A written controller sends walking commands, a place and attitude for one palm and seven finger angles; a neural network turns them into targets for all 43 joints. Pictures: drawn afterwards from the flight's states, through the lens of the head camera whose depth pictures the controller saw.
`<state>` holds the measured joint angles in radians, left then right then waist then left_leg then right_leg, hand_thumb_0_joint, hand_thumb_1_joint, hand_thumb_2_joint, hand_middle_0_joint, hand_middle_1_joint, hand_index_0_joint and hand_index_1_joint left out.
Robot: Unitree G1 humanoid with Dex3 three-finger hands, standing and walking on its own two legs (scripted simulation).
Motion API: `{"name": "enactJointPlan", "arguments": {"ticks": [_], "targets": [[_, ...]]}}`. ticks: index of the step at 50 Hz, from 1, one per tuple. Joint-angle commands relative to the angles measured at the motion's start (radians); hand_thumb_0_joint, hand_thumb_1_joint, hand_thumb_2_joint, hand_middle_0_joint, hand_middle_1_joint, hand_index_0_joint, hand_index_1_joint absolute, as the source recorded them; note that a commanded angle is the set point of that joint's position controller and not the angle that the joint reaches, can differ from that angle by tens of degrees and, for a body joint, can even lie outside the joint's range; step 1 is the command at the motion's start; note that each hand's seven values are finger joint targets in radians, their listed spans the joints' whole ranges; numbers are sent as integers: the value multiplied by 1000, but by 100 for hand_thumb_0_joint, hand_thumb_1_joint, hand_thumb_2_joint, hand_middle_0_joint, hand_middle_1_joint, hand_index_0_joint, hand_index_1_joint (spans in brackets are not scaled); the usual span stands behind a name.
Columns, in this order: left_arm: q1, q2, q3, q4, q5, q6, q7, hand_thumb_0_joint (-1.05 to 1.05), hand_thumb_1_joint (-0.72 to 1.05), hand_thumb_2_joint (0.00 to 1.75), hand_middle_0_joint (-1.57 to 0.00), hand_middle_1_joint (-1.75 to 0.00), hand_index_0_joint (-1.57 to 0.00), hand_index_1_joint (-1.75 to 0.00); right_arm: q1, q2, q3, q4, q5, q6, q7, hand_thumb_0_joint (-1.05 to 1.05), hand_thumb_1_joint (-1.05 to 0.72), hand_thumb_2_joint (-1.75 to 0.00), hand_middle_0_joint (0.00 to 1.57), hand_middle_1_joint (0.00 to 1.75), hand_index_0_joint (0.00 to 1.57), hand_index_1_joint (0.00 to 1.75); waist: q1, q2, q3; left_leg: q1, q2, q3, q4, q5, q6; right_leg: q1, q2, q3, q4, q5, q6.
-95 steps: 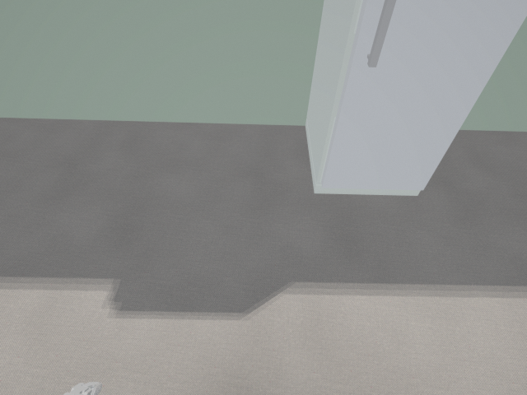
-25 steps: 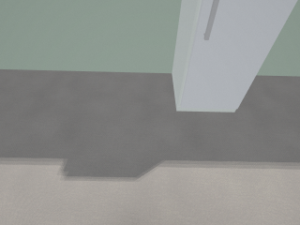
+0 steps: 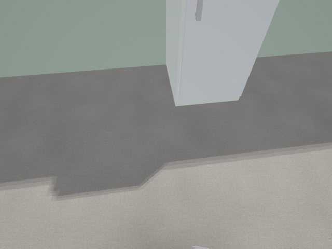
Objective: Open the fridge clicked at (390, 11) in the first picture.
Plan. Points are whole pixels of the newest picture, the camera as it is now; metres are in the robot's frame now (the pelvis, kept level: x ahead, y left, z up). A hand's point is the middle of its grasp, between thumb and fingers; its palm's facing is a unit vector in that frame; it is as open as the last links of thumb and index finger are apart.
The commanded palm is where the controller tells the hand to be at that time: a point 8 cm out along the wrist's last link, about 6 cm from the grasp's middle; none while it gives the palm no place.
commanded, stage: walk to a spot facing it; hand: left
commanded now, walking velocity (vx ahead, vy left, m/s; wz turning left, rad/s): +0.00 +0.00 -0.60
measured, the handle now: out of the picture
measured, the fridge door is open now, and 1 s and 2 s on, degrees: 0 0 0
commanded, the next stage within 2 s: turn to face it in 1.92 s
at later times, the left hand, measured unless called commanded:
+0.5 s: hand out of the picture +0.08 +0.22 -0.16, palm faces -0.16 -0.96 -0.23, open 7.4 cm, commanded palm none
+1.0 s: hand (173, 191) +0.31 +0.00 -0.17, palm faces -0.61 -0.77 -0.18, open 7.4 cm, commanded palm none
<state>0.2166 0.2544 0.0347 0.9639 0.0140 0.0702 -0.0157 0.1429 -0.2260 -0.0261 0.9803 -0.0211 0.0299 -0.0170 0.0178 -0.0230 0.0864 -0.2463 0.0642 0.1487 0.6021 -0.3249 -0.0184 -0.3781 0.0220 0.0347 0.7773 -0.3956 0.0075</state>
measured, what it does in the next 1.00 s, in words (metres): walks ahead, turning right: left foot, then right foot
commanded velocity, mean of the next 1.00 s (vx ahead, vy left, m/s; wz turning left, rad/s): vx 0.23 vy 0.00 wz -0.56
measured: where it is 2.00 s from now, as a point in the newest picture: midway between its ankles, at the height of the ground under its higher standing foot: (222, 220)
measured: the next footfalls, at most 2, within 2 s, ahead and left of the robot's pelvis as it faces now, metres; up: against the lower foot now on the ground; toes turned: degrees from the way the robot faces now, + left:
left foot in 0.50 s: +0.03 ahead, +0.14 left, +0.00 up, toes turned -15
right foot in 0.96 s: +0.13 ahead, -0.22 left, +0.00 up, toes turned -41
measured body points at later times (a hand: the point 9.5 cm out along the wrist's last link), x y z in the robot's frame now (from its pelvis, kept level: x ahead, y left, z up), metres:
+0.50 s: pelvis -0.01 +0.02 +0.01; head +0.01 +0.03 +0.46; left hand +0.09 +0.27 -0.14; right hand +0.03 -0.26 -0.11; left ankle -0.01 +0.15 -0.72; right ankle +0.02 -0.09 -0.72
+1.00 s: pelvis +0.08 -0.07 -0.01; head +0.13 -0.09 +0.43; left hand +0.34 +0.04 -0.15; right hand -0.15 -0.19 -0.15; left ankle +0.01 +0.14 -0.68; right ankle +0.10 -0.20 -0.73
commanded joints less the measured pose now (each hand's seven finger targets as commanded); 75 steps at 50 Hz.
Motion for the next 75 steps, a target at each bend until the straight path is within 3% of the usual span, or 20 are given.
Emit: {"name": "enactJointPlan", "arguments": {"ticks": [1,2,4,8,19,23,25,26,30,42,46,47,48,50,55,64,67,69,70,75], "targets": [[139,107,53,-73,10,-39,2,0,90,90,-20,-30,-20,-30,-65,-208,-68,-103,1,-21,-11,0,-90,-90,20,30,20,30,68,78,-106,-93,214,-67,78,274,67,189,-63,-29,-199,166,-5],[162,213,71,-76,25,-59,15,0,90,90,-20,-30,-20,-30,-22,-125,-57,-126,8,-11,-6,0,-90,-90,20,30,20,30,56,-282,-95,-296,39,21,375,-103,-29,254,-281,357,-419,413,-70],[143,218,72,-97,6,-54,33,0,90,90,-20,-30,-20,-30,-67,-123,-55,-143,11,0,-10,0,-90,-90,20,30,20,30,51,-209,-77,-334,-9,-189,572,-211,-28,131,-350,539,-529,348,-169],[25,153,61,-130,3,-61,32,0,90,90,-20,-30,-20,-30,-6,-113,-57,-101,3,-5,-4,0,-90,-90,20,30,20,30,-8,-75,-121,-296,14,-178,537,-31,-47,168,-231,348,-467,331,-164],[87,170,80,-104,13,-54,20,0,90,90,-20,-30,-20,-30,-32,-102,-45,-140,8,-23,-6,0,-90,-90,20,30,20,30,39,-116,-163,-189,-39,-152,179,-125,-37,215,-178,475,-517,43,-198],[-25,171,80,-137,7,-48,11,0,90,90,-20,-30,-20,-30,157,-110,-48,-102,15,-51,-10,0,-90,-90,20,30,20,30,-55,-112,-159,221,-67,-136,-203,-39,12,-90,-86,429,-455,-145,-123],[-64,62,64,-186,-5,-53,-13,0,90,90,-20,-30,-20,-30,248,-269,-78,-96,0,-58,-25,0,-90,-90,20,30,20,30,-108,348,-111,421,339,-579,-466,-390,114,-462,105,114,-4,-181,-14],[-119,97,80,-215,7,-62,-21,0,90,90,-20,-30,-20,-30,205,-287,-76,-114,0,-61,-24,0,-90,-90,20,30,20,30,-100,262,-9,230,465,-661,-515,-441,187,-457,2,54,164,-122,7],[-23,68,83,-138,24,-47,-51,0,90,90,-20,-30,-20,-30,104,-140,-30,-126,-1,-86,-17,0,-90,-90,20,30,20,30,2,168,37,53,228,-271,-464,-156,99,-351,-38,0,414,144,31],[-284,-10,36,-184,16,-58,-61,0,90,90,-20,-30,-20,-30,362,-135,-39,10,-16,-102,-12,0,-90,-90,20,30,20,30,-96,190,74,260,280,3,-349,394,122,-280,-94,-155,-16,156,7],[-6,55,56,-88,19,-89,-44,0,90,90,-20,-30,-20,-30,328,-169,-49,14,-3,-97,-4,0,-90,-90,20,30,20,30,46,142,-118,183,242,124,77,825,52,227,24,-239,-227,165,-69],[162,158,82,-38,23,-106,-30,0,90,90,-20,-30,-20,-30,333,-137,-40,2,12,-96,11,0,-90,-90,20,30,20,30,118,3,-247,-87,212,131,347,564,6,586,-108,-81,-252,184,-123],[288,282,110,-9,10,-112,-11,0,90,90,-20,-30,-20,-30,338,-57,-24,-43,26,-103,9,0,-90,-90,20,30,20,30,138,-203,-406,-388,49,84,705,-246,-47,814,-449,450,-338,245,-252],[215,273,105,-26,-11,-98,4,0,90,90,-20,-30,-20,-30,159,-82,-37,-93,21,-104,1,0,-90,-90,20,30,20,30,122,-68,-287,-467,85,-106,851,-178,-14,578,-457,495,-471,160,-280],[-52,109,54,-57,14,-118,22,0,90,90,-20,-30,-20,-30,292,-24,-34,0,-11,-50,14,0,-90,-90,20,30,20,30,-70,-40,-90,-236,137,-90,545,-5,-37,45,-278,125,-560,88,-184],[46,111,55,-4,10,-123,12,0,90,90,-20,-30,-20,-30,122,-15,-41,-64,-6,-77,38,0,-90,-90,20,30,20,30,-18,-71,-23,-139,58,-35,88,67,-24,84,-243,157,-553,-17,-183],[40,72,51,-5,4,-116,12,0,90,90,-20,-30,-20,-30,255,-56,-50,-14,-7,-97,24,0,-90,-90,20,30,20,30,-86,63,-48,164,55,-50,-120,50,-12,-30,-155,87,-341,-2,-129],[34,-14,33,-43,2,-118,3,0,90,90,-20,-30,-20,-30,430,-203,-80,26,-25,-97,13,0,-90,-90,20,30,20,30,-138,427,-77,314,419,-582,-439,-308,118,-304,23,-109,221,-175,-47],[0,28,42,-41,13,-113,9,0,90,90,-20,-30,-20,-30,393,-163,-69,28,-18,-91,2,0,-90,-90,20,30,20,30,-128,358,-45,227,436,-619,-478,-410,128,-328,-40,-21,378,-108,-53],[81,-39,53,40,21,-95,-12,0,90,90,-20,-30,-20,-30,247,-20,-37,21,-5,-125,-9,0,-90,-90,20,30,20,30,-20,112,-9,128,270,-152,-430,95,55,-267,-120,-24,430,189,-18]]}}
